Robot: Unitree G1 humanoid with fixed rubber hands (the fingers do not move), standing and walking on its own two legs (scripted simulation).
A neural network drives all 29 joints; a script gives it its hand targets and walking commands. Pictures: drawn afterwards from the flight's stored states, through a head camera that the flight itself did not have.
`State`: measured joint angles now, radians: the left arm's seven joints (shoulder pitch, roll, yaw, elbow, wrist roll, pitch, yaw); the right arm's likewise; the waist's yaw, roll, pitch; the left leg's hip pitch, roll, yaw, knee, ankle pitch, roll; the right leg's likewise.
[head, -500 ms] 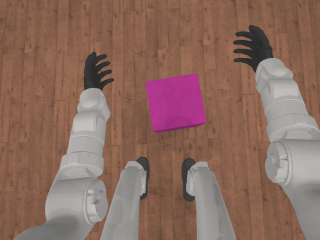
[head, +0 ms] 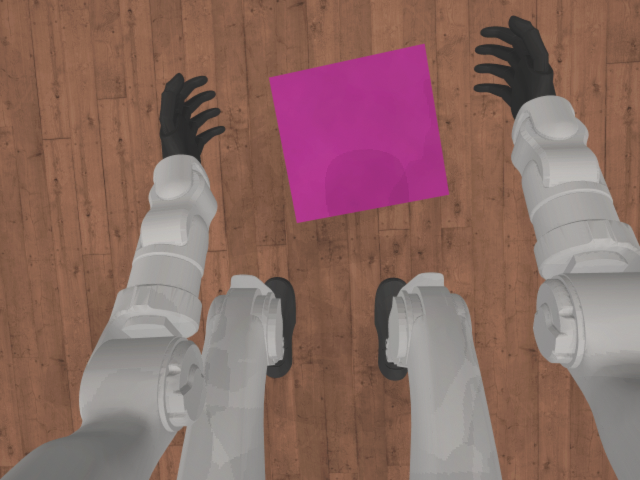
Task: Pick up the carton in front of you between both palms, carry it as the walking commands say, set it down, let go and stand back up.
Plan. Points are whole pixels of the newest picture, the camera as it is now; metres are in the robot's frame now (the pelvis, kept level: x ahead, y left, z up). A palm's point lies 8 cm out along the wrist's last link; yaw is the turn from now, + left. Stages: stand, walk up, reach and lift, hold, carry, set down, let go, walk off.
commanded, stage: reach and lift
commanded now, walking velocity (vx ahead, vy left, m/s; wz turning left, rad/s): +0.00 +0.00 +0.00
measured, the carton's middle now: (356, 149) +0.48 -0.05 -0.37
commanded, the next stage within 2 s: none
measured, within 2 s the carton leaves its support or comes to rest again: leaves its support in 1.22 s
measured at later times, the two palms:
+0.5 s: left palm (215, 148) +0.48 +0.16 -0.29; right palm (467, 123) +0.49 -0.22 -0.32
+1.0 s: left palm (248, 143) +0.49 +0.10 -0.29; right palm (457, 117) +0.50 -0.20 -0.30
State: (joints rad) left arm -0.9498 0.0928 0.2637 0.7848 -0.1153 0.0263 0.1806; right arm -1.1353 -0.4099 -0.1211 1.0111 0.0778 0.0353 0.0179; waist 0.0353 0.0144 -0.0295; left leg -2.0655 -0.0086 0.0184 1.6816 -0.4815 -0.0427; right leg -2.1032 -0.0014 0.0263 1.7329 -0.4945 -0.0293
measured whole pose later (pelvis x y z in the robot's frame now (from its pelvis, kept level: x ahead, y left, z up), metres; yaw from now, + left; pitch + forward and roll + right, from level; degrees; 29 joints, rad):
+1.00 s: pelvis -0.03 +0.01 -0.12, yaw +1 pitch +38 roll +4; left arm -1.39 0.12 0.16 1.19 -0.24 -0.04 0.24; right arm -1.48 -0.44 0.14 1.31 0.25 -0.01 -0.03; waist 0.02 0.08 0.29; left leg -2.26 -0.05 0.02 2.09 -0.50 -0.05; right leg -2.29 -0.03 0.03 2.15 -0.53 -0.03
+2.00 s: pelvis +0.00 +0.03 +0.02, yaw -6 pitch +39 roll +1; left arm -0.79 -0.15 0.46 0.54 0.13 0.29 0.15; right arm -0.89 -0.08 -0.30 0.73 -0.15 0.31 0.01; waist -0.01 0.05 -0.18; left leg -1.85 -0.11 -0.06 1.69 -0.53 -0.05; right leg -1.87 0.04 0.05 1.68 -0.49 0.02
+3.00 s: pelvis +0.08 +0.02 +0.27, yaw -8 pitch +2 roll +0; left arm -0.27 -0.15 0.27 0.43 0.21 0.50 0.05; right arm -0.26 0.14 -0.24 0.43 -0.21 0.52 -0.05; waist 0.00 0.01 -0.11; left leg -0.32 -0.04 -0.08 0.57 -0.29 0.00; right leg -0.34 0.03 0.08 0.56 -0.25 0.01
